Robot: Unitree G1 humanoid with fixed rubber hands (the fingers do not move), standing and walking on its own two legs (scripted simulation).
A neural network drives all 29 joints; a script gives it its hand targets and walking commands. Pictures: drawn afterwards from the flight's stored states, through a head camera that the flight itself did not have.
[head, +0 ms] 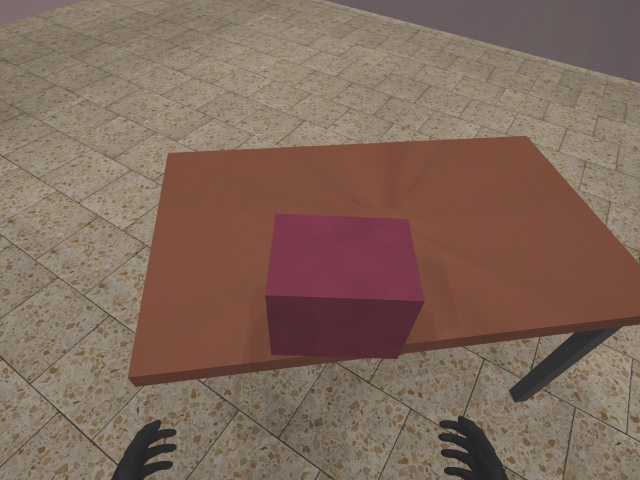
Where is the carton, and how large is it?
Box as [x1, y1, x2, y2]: [265, 213, 424, 358]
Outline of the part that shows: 275,213 265,292 271,354 397,358 424,301 408,220 392,218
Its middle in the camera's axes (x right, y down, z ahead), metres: +0.04 +0.08 +0.66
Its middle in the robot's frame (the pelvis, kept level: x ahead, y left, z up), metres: +0.44 -0.04 -0.08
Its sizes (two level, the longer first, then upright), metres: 0.225 0.163 0.190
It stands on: a table, 0.60 m high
